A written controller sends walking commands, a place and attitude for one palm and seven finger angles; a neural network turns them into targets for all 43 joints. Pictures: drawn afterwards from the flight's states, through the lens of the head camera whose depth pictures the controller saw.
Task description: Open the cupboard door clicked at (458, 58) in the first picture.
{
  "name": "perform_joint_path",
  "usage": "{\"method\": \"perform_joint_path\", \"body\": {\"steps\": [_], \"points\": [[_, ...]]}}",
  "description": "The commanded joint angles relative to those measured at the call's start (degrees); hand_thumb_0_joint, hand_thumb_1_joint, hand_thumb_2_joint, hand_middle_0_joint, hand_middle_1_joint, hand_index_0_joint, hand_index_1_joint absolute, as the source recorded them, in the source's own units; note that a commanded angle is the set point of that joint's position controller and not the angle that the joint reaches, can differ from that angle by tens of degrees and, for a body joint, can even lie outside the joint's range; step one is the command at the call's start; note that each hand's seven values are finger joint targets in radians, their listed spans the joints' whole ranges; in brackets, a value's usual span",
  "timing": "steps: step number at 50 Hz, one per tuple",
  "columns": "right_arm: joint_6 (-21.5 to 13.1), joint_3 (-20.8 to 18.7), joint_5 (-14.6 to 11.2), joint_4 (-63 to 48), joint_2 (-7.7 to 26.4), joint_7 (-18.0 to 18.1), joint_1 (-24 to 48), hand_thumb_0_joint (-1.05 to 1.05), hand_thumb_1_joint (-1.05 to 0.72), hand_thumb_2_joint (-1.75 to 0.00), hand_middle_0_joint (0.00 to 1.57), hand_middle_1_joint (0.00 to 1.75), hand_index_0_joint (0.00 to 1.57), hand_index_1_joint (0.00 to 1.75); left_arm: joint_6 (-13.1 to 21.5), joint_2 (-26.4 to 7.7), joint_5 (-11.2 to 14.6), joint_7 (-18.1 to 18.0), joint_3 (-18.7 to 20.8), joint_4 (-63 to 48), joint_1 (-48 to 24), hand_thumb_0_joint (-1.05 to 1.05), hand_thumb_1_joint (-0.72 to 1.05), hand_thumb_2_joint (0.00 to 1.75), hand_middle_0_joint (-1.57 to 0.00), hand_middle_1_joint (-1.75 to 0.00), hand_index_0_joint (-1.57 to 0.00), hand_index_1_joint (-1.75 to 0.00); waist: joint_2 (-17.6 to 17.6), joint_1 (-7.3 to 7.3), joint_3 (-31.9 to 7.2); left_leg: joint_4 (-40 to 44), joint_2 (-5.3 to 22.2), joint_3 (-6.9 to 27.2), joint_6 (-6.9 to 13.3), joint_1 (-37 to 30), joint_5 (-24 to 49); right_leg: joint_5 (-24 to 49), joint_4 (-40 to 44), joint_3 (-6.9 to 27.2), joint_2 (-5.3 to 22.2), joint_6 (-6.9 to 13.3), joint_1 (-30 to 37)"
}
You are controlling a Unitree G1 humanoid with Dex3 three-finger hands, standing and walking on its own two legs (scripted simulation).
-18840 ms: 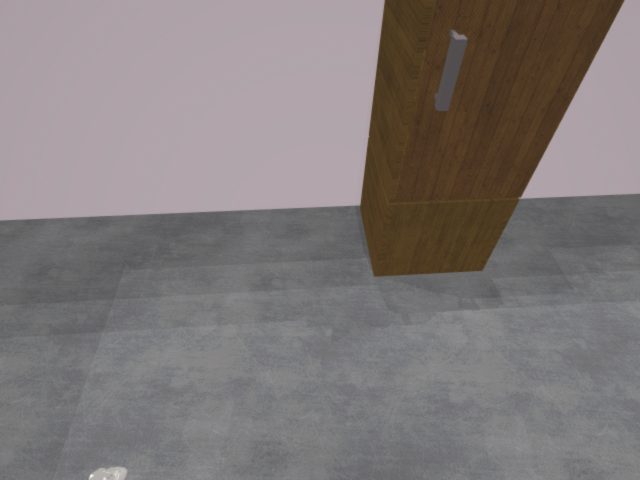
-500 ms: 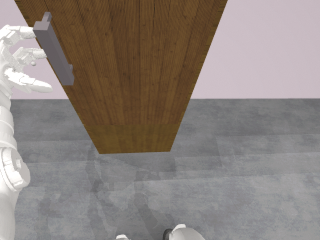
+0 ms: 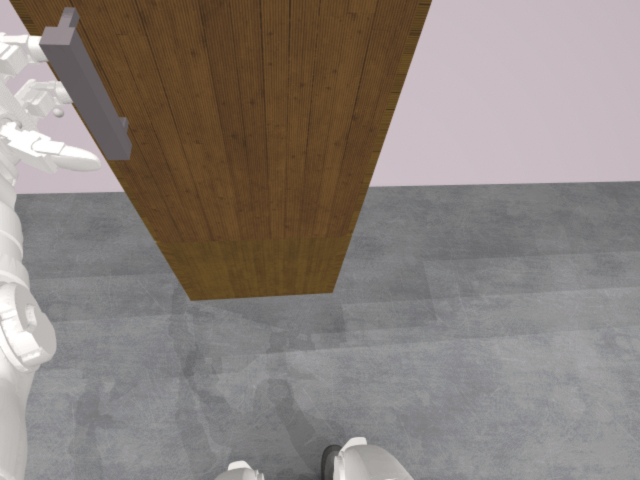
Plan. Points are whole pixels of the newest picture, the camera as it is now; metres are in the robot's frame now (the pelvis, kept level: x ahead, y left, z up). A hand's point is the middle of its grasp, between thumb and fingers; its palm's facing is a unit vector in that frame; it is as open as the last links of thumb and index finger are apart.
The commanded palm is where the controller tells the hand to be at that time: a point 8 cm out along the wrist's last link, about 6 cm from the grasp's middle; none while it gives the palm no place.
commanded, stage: slide the fingers in behind the handle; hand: left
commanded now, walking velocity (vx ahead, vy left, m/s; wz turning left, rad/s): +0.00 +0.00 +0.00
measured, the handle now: (97, 90) +0.56 +0.22 +0.11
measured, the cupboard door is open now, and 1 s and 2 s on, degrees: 0 0 0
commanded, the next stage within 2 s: close the thumb around the handle in 1.30 s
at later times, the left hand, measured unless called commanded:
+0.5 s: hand (71, 115) +0.51 +0.23 +0.12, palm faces +0.01 -1.00 +0.00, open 13.8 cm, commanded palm +0.50 +0.25 +0.12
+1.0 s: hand (112, 119) +0.51 +0.19 +0.12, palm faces +0.02 -1.00 -0.01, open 13.8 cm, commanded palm +0.49 +0.23 +0.12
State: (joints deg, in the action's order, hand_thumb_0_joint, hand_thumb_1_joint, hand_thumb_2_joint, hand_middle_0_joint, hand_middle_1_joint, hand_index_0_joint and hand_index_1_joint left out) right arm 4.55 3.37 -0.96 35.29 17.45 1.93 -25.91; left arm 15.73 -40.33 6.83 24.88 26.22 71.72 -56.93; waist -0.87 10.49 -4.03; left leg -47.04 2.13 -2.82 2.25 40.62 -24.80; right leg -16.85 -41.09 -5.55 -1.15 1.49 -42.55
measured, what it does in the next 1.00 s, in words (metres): stands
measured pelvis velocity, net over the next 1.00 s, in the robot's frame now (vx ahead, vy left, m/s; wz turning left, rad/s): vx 0.00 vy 0.00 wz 0.02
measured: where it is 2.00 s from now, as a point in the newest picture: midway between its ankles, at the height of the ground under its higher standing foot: outside the picture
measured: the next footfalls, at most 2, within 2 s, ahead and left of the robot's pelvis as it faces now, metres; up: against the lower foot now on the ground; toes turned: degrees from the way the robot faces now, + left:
none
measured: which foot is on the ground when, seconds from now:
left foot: down 0.00-1.00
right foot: down 0.00-1.00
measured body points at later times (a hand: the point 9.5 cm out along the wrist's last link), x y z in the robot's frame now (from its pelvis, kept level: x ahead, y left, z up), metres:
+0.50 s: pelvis +0.00 +0.01 +0.00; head +0.12 +0.03 +0.43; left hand +0.51 +0.29 +0.12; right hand +0.00 -0.26 -0.11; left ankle -0.03 +0.09 -0.70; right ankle +0.02 -0.11 -0.70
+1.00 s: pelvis +0.00 +0.00 +0.00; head +0.11 +0.01 +0.44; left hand +0.50 +0.25 +0.12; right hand +0.00 -0.26 -0.12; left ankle -0.03 +0.09 -0.70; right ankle +0.02 -0.11 -0.70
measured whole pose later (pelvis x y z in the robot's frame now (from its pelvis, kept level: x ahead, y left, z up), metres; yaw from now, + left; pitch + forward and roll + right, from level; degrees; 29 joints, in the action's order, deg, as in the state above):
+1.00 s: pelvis +0.00 +0.00 +0.00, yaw +1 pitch +17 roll -2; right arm 1.4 2.5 -0.2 37.0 15.7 -0.3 -24.4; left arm 17.5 -29.5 6.8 14.3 20.1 69.0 -55.7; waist -1.7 8.7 -4.5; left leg -47.0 1.4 -2.3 2.0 38.9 -25.1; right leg -18.1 -42.3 -5.9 -0.4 1.6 -41.2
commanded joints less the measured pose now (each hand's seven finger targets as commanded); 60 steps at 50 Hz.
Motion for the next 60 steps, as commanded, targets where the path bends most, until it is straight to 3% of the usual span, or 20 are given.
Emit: {"method": "perform_joint_path", "body": {"steps": [1, 5, 6, 10, 12, 15, 21, 22, 24, 28, 33, 36, 38, 44, 45, 48, 49, 53, 56, 60], "points": [[-1.4, -3.9, 0.4, -2.8, 10.7, 0.9, -9.3, 0.0, -0.9, -0.9, 0.2, 0.3, 0.2, 0.3, 3.3, -16.3, 0.0, -0.4, 1.1, -13.2, -25.8, 0.0, -0.5, 0.3, -0.3, -1.2, -0.3, -1.2, -8.8, -0.14, -25.7, 4.9, -0.5, 5.6, -0.4, -14.0, 24.8, 17.5, 2.1, 4.4, -1.2, 0.0, 14.4], [-1.5, -4.0, 0.3, -2.7, 10.4, 0.5, -9.0, 0.0, -0.9, -0.9, 0.2, 0.3, 0.2, 0.3, 3.1, -11.3, 1.1, -0.1, -1.6, -12.5, -24.1, 0.0, -0.5, 0.3, -0.3, -1.2, -0.3, -1.2, -8.7, 0.45, -24.2, 4.7, -0.3, 5.5, -0.5, -15.6, 25.8, 17.2, 2.5, 4.1, -1.4, 0.0, 12.2], [-1.5, -4.0, 0.4, -2.4, 10.6, 0.6, -9.1, 0.0, -0.9, -0.9, 0.2, 0.3, 0.2, 0.3, 2.9, -12.4, 1.3, -0.3, -0.6, -11.8, -24.8, 0.0, -0.5, 0.3, -0.3, -1.2, -0.3, -1.2, -5.9, 0.75, -22.9, 5.0, -0.3, 5.6, -0.2, -13.9, 23.9, 16.6, 2.7, 4.1, -1.4, -0.1, 12.8], [-1.8, -4.0, 0.7, -2.7, 10.3, 0.6, -8.9, 0.0, -0.9, -0.9, 0.2, 0.3, 0.2, 0.3, 4.0, -13.6, 0.6, -1.9, 0.3, -15.0, -27.5, 0.0, -0.5, 0.3, -0.3, -1.2, -0.3, -1.2, -10.0, 0.05, -25.5, 4.9, -0.4, 6.1, -0.8, -16.2, 26.1, 16.9, 1.8, 4.0, -1.3, 0.2, 12.5], [-2.1, -4.1, 0.6, -2.5, 10.1, 0.3, -8.8, 0.0, -0.9, -0.9, 0.2, 0.3, 0.2, 0.3, 3.9, -10.3, 0.6, -2.4, -1.8, -13.9, -26.2, 0.0, -0.5, 0.3, -0.3, -1.2, -0.3, -1.2, -8.1, 0.68, -24.2, 4.6, -0.2, 6.0, -0.7, -16.2, 25.8, 16.4, 2.1, 3.8, -1.4, 0.0, 11.3], [-2.1, -4.1, 0.6, -1.8, 10.2, 0.3, -9.0, 0.0, -0.9, -0.9, 0.2, 0.3, 0.2, 0.3, 3.7, -9.7, 0.3, -2.9, -2.3, -12.3, -27.3, 0.0, -0.5, 0.3, -0.3, -1.2, -0.3, -1.2, -7.3, 1.27, -23.3, 4.5, -0.2, 6.3, -0.7, -15.9, 25.6, 16.0, 2.0, 3.7, -1.4, -0.1, 10.3], [-2.6, -4.3, 0.8, -0.9, 9.6, -0.1, -9.1, 0.0, -0.9, -0.9, 0.2, 0.3, 0.2, 0.3, 3.4, -2.5, 0.6, -3.3, -7.2, -13.2, -28.9, 0.0, -0.5, 0.3, -0.3, -1.2, -0.3, -1.2, -9.9, 2.15, -23.9, 3.8, 0.3, 7.6, -1.7, -20.6, 30.3, 15.4, 1.7, 2.9, -1.5, 0.0, 6.1], [-2.7, -4.4, 0.9, -0.6, 9.8, -0.1, -9.3, 0.0, -0.9, -0.9, 0.2, 0.3, 0.2, 0.3, 3.2, -2.3, 0.7, -3.5, -7.1, -12.8, -29.7, 0.0, -0.5, 0.3, -0.3, -1.2, -0.3, -1.2, -7.8, 2.52, -23.4, 3.8, 0.2, 7.6, -1.4, -19.7, 28.9, 15.1, 1.8, 2.9, -1.6, -0.1, 6.4], [-2.9, -4.4, 1.0, -0.2, 9.8, -0.1, -9.4, 0.0, -0.9, -0.9, 0.2, 0.3, 0.2, 0.3, 3.5, -2.6, 0.5, -4.0, -7.0, -13.5, -31.5, 0.0, -0.5, 0.3, -0.3, -1.2, -0.3, -1.2, -9.5, 2.55, -24.7, 3.6, 0.1, 7.8, -1.6, -20.4, 29.7, 15.5, 1.5, 3.0, -1.4, 0.0, 6.5], [-3.4, -4.7, 1.1, 0.0, 9.2, -0.6, -9.4, 0.0, -0.9, -0.9, 0.2, 0.3, 0.2, 0.3, 3.9, 2.3, 1.3, -4.3, -9.8, -16.1, -30.8, 0.0, -0.5, 0.3, -0.3, -1.2, -0.3, -1.2, -10.0, 2.5, -26.3, 2.9, 0.3, 8.3, -2.1, -23.4, 34.6, 16.9, 1.2, 2.6, -1.6, 0.2, 5.9], [-3.5, -4.6, 1.2, -0.3, 9.2, -1.0, -8.7, 0.0, -0.9, -0.9, 0.2, 0.3, 0.2, 0.3, 4.1, 0.8, 1.9, -6.2, -7.1, -16.2, -30.4, 0.0, -0.5, 0.3, -0.3, -1.2, -0.3, -1.2, -8.7, 1.45, -25.1, 3.4, -0.1, 7.9, -1.9, -20.8, 32.7, 17.3, 0.9, 2.5, -1.6, 0.3, 7.9], [-3.6, -4.8, 1.3, -0.6, 8.8, -1.5, -8.6, 0.0, -0.9, -0.9, 0.2, 0.3, 0.2, 0.3, 5.2, -0.6, 0.0, -8.2, -6.3, -17.9, -29.3, 0.0, -0.5, 0.3, -0.3, -1.2, -0.3, -1.2, -9.0, 0.36, -26.8, 3.3, -0.2, 7.6, -2.0, -21.0, 32.8, 17.9, 0.7, 3.0, -1.5, 0.2, 9.4], [-3.8, -4.7, 1.2, -0.9, 8.6, -1.6, -8.3, 0.0, -0.9, -0.9, 0.2, 0.3, 0.2, 0.3, 5.5, 1.3, 0.3, -8.4, -7.4, -17.3, -28.8, 0.0, -0.5, 0.3, -0.3, -1.2, -0.3, -1.2, -7.2, 1.02, -25.8, 3.5, -0.4, 7.1, -1.5, -19.8, 32.0, 19.0, 0.9, 3.0, -1.6, 0.2, 10.6], [-3.9, -4.4, 0.9, -1.3, 8.5, -1.3, -7.4, 0.0, -0.9, -0.9, 0.2, 0.3, 0.2, 0.3, 5.7, -0.6, 0.0, -9.2, -5.9, -16.4, -28.8, 0.0, -0.5, 0.3, -0.3, -1.2, -0.3, -1.2, -7.3, 0.32, -24.1, 4.6, -0.9, 6.2, -1.1, -17.1, 26.7, 17.8, 1.2, 3.6, -1.3, 0.2, 12.3], [-4.1, -4.4, 0.9, -1.2, 8.4, -1.4, -7.3, 0.0, -0.9, -0.9, 0.2, 0.3, 0.2, 0.3, 5.7, 1.7, -0.1, -9.3, -7.8, -16.1, -29.1, 0.0, -0.5, 0.3, -0.3, -1.2, -0.3, -1.2, -6.7, 0.97, -23.3, 4.8, -0.9, 6.2, -1.0, -16.9, 25.4, 17.0, 1.5, 3.5, -1.4, 0.0, 11.6], [-4.5, -4.6, 1.0, -1.2, 8.8, -1.2, -8.0, 0.0, -0.9, -0.9, 0.2, 0.3, 0.2, 0.3, 6.4, -0.4, -0.2, -9.5, -5.9, -16.6, -28.5, 0.0, -0.5, 0.3, -0.3, -1.2, -0.3, -1.2, -5.7, 0.43, -26.0, 4.5, -1.0, 6.3, -0.8, -17.5, 26.6, 18.1, 1.1, 3.6, -1.3, 0.2, 13.1], [-4.6, -4.5, 0.9, -1.0, 8.6, -1.2, -7.6, 0.0, -0.9, -0.9, 0.2, 0.3, 0.2, 0.3, 6.3, 1.2, -0.2, -9.1, -7.8, -16.6, -29.5, 0.0, -0.5, 0.3, -0.3, -1.2, -0.3, -1.2, -7.4, 1.03, -25.9, 4.4, -1.0, 6.0, -0.9, -17.8, 26.3, 18.3, 1.3, 3.9, -1.3, 0.0, 12.4], [-4.7, -4.4, 0.8, -0.6, 9.0, -0.7, -8.1, 0.0, -0.9, -0.9, 0.2, 0.3, 0.2, 0.3, 5.9, -1.1, -0.1, -8.4, -6.1, -14.6, -29.3, 0.0, -0.5, 0.3, -0.3, -1.2, -0.3, -1.2, -4.7, 1.21, -25.1, 4.4, -1.3, 5.5, -0.3, -14.9, 24.2, 19.0, 1.4, 4.3, -1.2, 0.0, 14.5], [-4.7, -4.3, 0.8, -0.2, 9.0, -0.6, -8.2, 0.0, -0.9, -0.9, 0.2, 0.3, 0.2, 0.3, 5.6, -2.3, -0.1, -8.1, -5.6, -13.9, -30.2, 0.0, -0.5, 0.3, -0.3, -1.2, -0.3, -1.2, -5.2, 1.28, -24.0, 4.7, -1.4, 5.5, -0.3, -13.6, 22.4, 17.9, 1.7, 4.5, -1.0, 0.0, 14.4], [-4.8, -4.6, 0.8, -0.5, 8.8, -0.5, -8.3, 0.0, -0.9, -0.9, 0.2, 0.3, 0.2, 0.3, 5.8, -0.9, 0.4, -7.4, -6.2, -15.6, -28.7, 0.0, -0.5, 0.3, -0.3, -1.2, -0.3, -1.2, -7.0, 0.71, -27.2, 4.1, -1.2, 5.6, -0.5, -17.0, 26.5, 20.0, 1.3, 4.3, -1.1, 0.0, 14.1]]}}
